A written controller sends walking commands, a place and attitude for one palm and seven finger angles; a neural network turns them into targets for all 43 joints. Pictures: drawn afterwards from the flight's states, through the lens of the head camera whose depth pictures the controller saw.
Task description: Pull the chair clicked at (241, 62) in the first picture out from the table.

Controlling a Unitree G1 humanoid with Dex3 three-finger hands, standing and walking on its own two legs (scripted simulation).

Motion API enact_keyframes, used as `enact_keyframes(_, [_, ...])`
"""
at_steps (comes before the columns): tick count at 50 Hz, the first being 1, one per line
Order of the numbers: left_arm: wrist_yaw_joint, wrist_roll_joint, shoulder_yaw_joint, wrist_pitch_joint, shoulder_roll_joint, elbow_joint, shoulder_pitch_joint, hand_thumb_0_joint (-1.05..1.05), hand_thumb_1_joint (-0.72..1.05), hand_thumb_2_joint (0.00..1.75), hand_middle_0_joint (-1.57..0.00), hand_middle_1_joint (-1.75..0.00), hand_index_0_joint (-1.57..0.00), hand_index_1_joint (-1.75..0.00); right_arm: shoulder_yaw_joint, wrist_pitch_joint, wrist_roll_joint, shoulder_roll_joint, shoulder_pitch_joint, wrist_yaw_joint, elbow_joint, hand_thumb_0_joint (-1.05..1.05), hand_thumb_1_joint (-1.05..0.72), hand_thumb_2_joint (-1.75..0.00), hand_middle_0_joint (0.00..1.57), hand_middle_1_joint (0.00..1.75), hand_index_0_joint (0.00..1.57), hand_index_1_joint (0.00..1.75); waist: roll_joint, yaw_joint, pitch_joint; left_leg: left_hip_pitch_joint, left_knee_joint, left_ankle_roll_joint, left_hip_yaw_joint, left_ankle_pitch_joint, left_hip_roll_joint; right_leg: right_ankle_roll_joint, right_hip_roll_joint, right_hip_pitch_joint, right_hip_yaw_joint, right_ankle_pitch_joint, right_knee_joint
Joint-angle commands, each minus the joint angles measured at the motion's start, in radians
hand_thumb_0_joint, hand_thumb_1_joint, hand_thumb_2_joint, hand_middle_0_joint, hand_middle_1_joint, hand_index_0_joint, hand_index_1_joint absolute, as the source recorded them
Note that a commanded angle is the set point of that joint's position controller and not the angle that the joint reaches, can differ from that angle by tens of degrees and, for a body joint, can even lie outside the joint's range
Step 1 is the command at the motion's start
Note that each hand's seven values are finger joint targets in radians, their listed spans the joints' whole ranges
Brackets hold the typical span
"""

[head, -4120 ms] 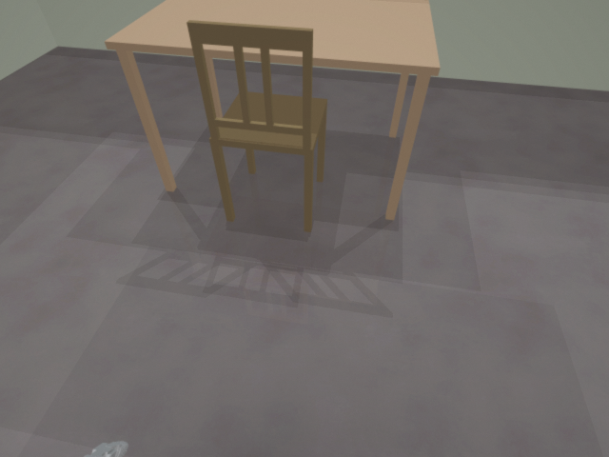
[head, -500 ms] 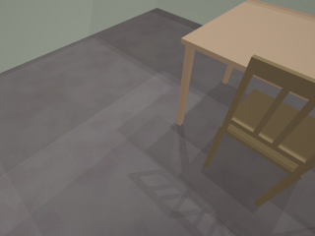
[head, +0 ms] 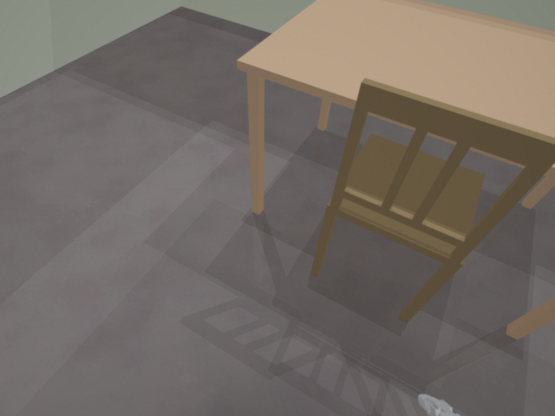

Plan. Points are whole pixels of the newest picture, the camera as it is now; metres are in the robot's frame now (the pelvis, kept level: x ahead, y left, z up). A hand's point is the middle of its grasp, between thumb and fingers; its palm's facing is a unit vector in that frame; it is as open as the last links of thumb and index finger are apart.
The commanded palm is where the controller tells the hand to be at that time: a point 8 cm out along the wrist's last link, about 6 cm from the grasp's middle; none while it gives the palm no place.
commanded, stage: turn to face it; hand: left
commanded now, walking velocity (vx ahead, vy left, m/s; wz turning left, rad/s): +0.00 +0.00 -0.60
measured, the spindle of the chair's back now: (402, 171) +0.67 -0.24 -0.10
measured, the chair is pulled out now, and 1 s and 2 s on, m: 0.00 0.00 0.00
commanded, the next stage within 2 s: take the last steps up to it in 0.58 s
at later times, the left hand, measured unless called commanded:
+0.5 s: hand out of the picture +0.13 +0.14 -0.15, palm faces -0.26 -0.92 -0.28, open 7.4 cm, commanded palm none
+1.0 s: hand out of the picture +0.08 +0.14 -0.17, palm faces -0.30 -0.94 -0.17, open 7.4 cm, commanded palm none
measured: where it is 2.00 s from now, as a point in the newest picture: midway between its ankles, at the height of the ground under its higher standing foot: outside the picture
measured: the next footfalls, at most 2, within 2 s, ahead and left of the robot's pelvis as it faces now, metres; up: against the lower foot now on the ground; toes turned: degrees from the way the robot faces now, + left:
left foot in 0.02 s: +0.05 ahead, +0.13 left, +0.00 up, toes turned +2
right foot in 0.44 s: -0.03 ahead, -0.13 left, +0.00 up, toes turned -20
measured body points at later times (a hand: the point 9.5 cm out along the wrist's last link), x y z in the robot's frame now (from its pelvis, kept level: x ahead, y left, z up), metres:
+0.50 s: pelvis -0.03 -0.02 +0.00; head +0.00 -0.06 +0.44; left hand +0.14 +0.19 -0.13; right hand -0.08 -0.28 -0.17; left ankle +0.00 +0.12 -0.71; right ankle -0.06 -0.11 -0.73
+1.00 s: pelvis +0.01 -0.03 +0.00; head +0.01 -0.01 +0.45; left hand +0.10 +0.19 -0.16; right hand -0.05 -0.26 -0.14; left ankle +0.01 +0.08 -0.73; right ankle -0.06 -0.11 -0.71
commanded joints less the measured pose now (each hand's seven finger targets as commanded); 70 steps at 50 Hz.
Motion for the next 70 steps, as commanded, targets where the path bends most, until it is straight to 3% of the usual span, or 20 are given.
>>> enact_keyframes(1, [-0.005, -0.006, 0.025, -0.008, 0.096, -0.132, -0.029, 0.00, 0.90, 0.90, -0.20, -0.30, -0.20, -0.30, -0.051, -0.022, -0.014, -0.264, 0.155, -0.017, -0.051, 0.00, -0.90, -0.90, 0.20, 0.30, 0.20, 0.30, 0.349, -0.062, -0.099, 0.264, -0.357, 0.170, -0.390, 0.291, 0.443, 0.042, 0.003, -0.288, -0.060, -0.354, 0.370])
enact_keyframes(2, [-0.007, 0.006, 0.033, -0.006, 0.132, -0.122, -0.032, 0.00, 0.90, 0.90, -0.20, -0.30, -0.20, -0.30, -0.042, -0.017, -0.022, -0.245, 0.129, -0.013, -0.076, 0.00, -0.90, -0.90, 0.20, 0.30, 0.20, 0.30, 0.227, -0.062, -0.078, 0.156, -0.342, 0.228, -0.374, 0.292, 0.459, 0.049, -0.054, -0.252, -0.039, -0.342, 0.529])
enact_keyframes(7, [-0.034, 0.007, 0.036, 0.015, 0.114, -0.083, 0.004, 0.00, 0.90, 0.90, -0.20, -0.30, -0.20, -0.30, -0.020, -0.026, -0.022, -0.158, 0.032, -0.019, -0.101, 0.00, -0.90, -0.90, 0.20, 0.30, 0.20, 0.30, 0.178, -0.013, -0.034, 0.119, -0.316, 0.189, -0.059, 0.324, 0.271, 0.079, -0.088, -0.251, -0.100, -0.155, 0.660])
enact_keyframes(16, [-0.036, 0.000, 0.005, 0.005, 0.063, -0.111, -0.092, 0.00, 0.90, 0.90, -0.20, -0.30, -0.20, -0.30, -0.045, -0.020, -0.024, -0.201, 0.180, -0.006, -0.024, 0.00, -0.90, -0.90, 0.20, 0.30, 0.20, 0.30, 0.231, -0.085, -0.088, 0.241, -0.240, 0.220, 0.016, 0.500, 0.323, 0.064, -0.107, -0.120, -0.211, -0.232, 0.251])
enact_keyframes(20, [-0.026, -0.001, 0.004, -0.019, 0.083, -0.079, 0.008, 0.00, 0.90, 0.90, -0.20, -0.30, -0.20, -0.30, -0.051, -0.013, -0.016, -0.206, 0.163, 0.005, -0.010, 0.00, -0.90, -0.90, 0.20, 0.30, 0.20, 0.30, 0.193, -0.030, -0.142, 0.158, -0.080, 0.138, 0.099, 0.448, 0.290, 0.027, -0.084, 0.116, -0.237, 0.010, -0.093])
enact_keyframes(21, [-0.018, 0.007, 0.015, -0.034, 0.146, -0.061, 0.060, 0.00, 0.90, 0.90, -0.20, -0.30, -0.20, -0.30, -0.045, -0.011, -0.007, -0.170, 0.178, 0.010, -0.012, 0.00, -0.90, -0.90, 0.20, 0.30, 0.20, 0.30, 0.059, -0.009, -0.168, 0.028, 0.062, 0.073, 0.143, 0.284, 0.244, -0.007, -0.184, 0.280, -0.115, 0.170, -0.206])
enact_keyframes(22, [0.000, 0.016, 0.038, -0.044, 0.267, -0.044, 0.100, 0.00, 0.90, 0.90, -0.20, -0.30, -0.20, -0.30, -0.018, -0.008, -0.006, -0.079, 0.141, 0.015, -0.052, 0.00, -0.90, -0.90, 0.20, 0.30, 0.20, 0.30, -0.279, 0.019, -0.137, -0.268, 0.287, 0.012, 0.182, -0.229, 0.103, -0.108, -0.441, 0.384, 0.219, 0.486, -0.248])
enact_keyframes(23, [0.011, -0.001, 0.035, -0.037, 0.272, -0.037, 0.143, 0.00, 0.90, 0.90, -0.20, -0.30, -0.20, -0.30, -0.016, 0.006, -0.008, -0.101, 0.087, 0.001, -0.068, 0.00, -0.90, -0.90, 0.20, 0.30, 0.20, 0.30, -0.222, 0.047, -0.165, -0.264, 0.412, 0.018, 0.031, -0.299, 0.089, -0.193, -0.487, 0.309, 0.212, 0.632, -0.209])
enact_keyframes(29, [0.017, 0.000, 0.009, -0.044, 0.137, -0.069, -0.047, 0.00, 0.90, 0.90, -0.20, -0.30, -0.20, -0.30, -0.025, 0.017, -0.017, -0.097, 0.180, 0.006, 0.037, 0.00, -0.90, -0.90, 0.20, 0.30, 0.20, 0.30, -0.107, -0.057, -0.046, -0.226, 0.496, 0.004, -0.011, -0.018, 0.084, -0.151, -0.294, 0.137, 0.006, 0.386, -0.240])
enact_keyframes(39, [0.011, 0.011, 0.014, -0.059, 0.138, -0.007, 0.063, 0.00, 0.90, 0.90, -0.20, -0.30, -0.20, -0.30, -0.014, -0.009, -0.022, -0.072, 0.111, 0.012, 0.032, 0.00, -0.90, -0.90, 0.20, 0.30, 0.20, 0.30, -0.113, 0.002, -0.048, -0.170, 0.214, 0.028, 0.004, -0.090, 0.046, -0.215, -0.318, 0.208, 0.172, 0.004, -0.319])
enact_keyframes(44, [0.003, 0.004, 0.009, -0.066, 0.124, 0.020, 0.042, 0.00, 0.90, 0.90, -0.20, -0.30, -0.20, -0.30, -0.005, -0.043, -0.023, -0.042, 0.232, 0.017, 0.083, 0.00, -0.90, -0.90, 0.20, 0.30, 0.20, 0.30, -0.070, -0.053, 0.000, 0.140, -0.124, 0.064, 0.058, 0.018, 0.006, -0.165, -0.249, 0.002, 0.139, -0.252, -0.282])
enact_keyframes(45, [-0.001, -0.002, 0.001, -0.065, 0.096, 0.021, 0.039, 0.00, 0.90, 0.90, -0.20, -0.30, -0.20, -0.30, -0.001, -0.054, -0.021, -0.054, 0.288, 0.011, 0.103, 0.00, -0.90, -0.90, 0.20, 0.30, 0.20, 0.30, -0.001, -0.074, -0.008, 0.257, -0.216, 0.076, 0.025, 0.019, 0.019, -0.132, -0.191, -0.082, 0.097, -0.259, -0.199])
enact_keyframes(47, [-0.013, -0.006, -0.016, -0.068, 0.013, -0.008, 0.026, 0.00, 0.90, 0.90, -0.20, -0.30, -0.20, -0.30, -0.028, -0.056, -0.034, -0.194, 0.388, 0.001, 0.111, 0.00, -0.90, -0.90, 0.20, 0.30, 0.20, 0.30, 0.378, -0.111, 0.030, 0.328, -0.469, 0.221, -0.451, -0.287, 0.372, -0.041, -0.014, -0.341, -0.176, -0.304, 0.242])
enact_keyframes(48, [-0.015, 0.004, -0.007, -0.071, 0.047, -0.026, -0.031, 0.00, 0.90, 0.90, -0.20, -0.30, -0.20, -0.30, -0.025, -0.050, -0.032, -0.190, 0.375, -0.002, 0.099, 0.00, -0.90, -0.90, 0.20, 0.30, 0.20, 0.30, 0.265, -0.115, 0.098, 0.214, -0.521, 0.279, -0.495, -0.338, 0.418, -0.043, -0.071, -0.361, -0.122, -0.282, 0.381])
enact_keyframes(53, [-0.034, 0.013, -0.015, -0.073, 0.012, 0.033, 0.026, 0.00, 0.90, 0.90, -0.20, -0.30, -0.20, -0.30, 0.008, -0.086, -0.020, -0.087, 0.288, -0.008, 0.104, 0.00, -0.90, -0.90, 0.20, 0.30, 0.20, 0.30, 0.105, -0.044, 0.070, 0.227, -0.465, 0.241, -0.167, 0.113, 0.244, -0.006, -0.136, -0.337, -0.138, -0.055, 0.497])
enact_keyframes(62, [-0.030, 0.004, -0.034, -0.087, -0.026, 0.012, -0.082, 0.00, 0.90, 0.90, -0.20, -0.30, -0.20, -0.30, 0.002, -0.089, -0.024, -0.086, 0.393, -0.006, 0.195, 0.00, -0.90, -0.90, 0.20, 0.30, 0.20, 0.30, 0.173, -0.077, 0.047, 0.291, -0.327, 0.240, -0.022, 0.548, 0.224, -0.018, -0.120, -0.182, -0.257, -0.053, 0.114])
enact_keyframes(65, [-0.022, 0.010, -0.013, -0.101, 0.018, 0.085, 0.133, 0.00, 0.90, 0.90, -0.20, -0.30, -0.20, -0.30, 0.003, -0.088, -0.013, -0.081, 0.356, -0.001, 0.200, 0.00, -0.90, -0.90, 0.20, 0.30, 0.20, 0.30, 0.081, 0.033, -0.026, 0.141, -0.100, 0.188, 0.038, 0.538, 0.161, -0.044, -0.070, 0.179, -0.278, 0.091, -0.038])
enact_keyframes(66, [-0.013, 0.016, 0.005, -0.115, 0.086, 0.124, 0.264, 0.00, 0.90, 0.90, -0.20, -0.30, -0.20, -0.30, 0.005, -0.093, -0.002, -0.055, 0.355, 0.007, 0.196, 0.00, -0.90, -0.90, 0.20, 0.30, 0.20, 0.30, -0.027, 0.089, -0.109, -0.010, 0.124, 0.150, 0.072, 0.398, 0.110, -0.090, -0.195, 0.397, -0.115, 0.084, -0.068])
enact_keyframes(67, [0.000, 0.013, 0.032, -0.122, 0.190, 0.146, 0.370, 0.00, 0.90, 0.90, -0.20, -0.30, -0.20, -0.30, 0.013, -0.100, 0.005, 0.000, 0.392, 0.011, 0.166, 0.00, -0.90, -0.90, 0.20, 0.30, 0.20, 0.30, -0.268, 0.095, -0.215, -0.215, 0.433, 0.104, 0.115, -0.132, -0.026, -0.207, -0.480, 0.548, 0.303, 0.160, -0.207])
enact_keyframes(70, [0.012, -0.006, 0.012, -0.115, 0.125, 0.110, 0.193, 0.00, 0.90, 0.90, -0.20, -0.30, -0.20, -0.30, 0.000, -0.080, -0.005, -0.007, 0.278, 0.008, 0.156, 0.00, -0.90, -0.90, 0.20, 0.30, 0.20, 0.30, -0.082, 0.037, -0.051, -0.297, 0.703, 0.121, -0.044, -0.107, 0.059, -0.235, -0.480, 0.260, 0.256, 0.083, -0.322])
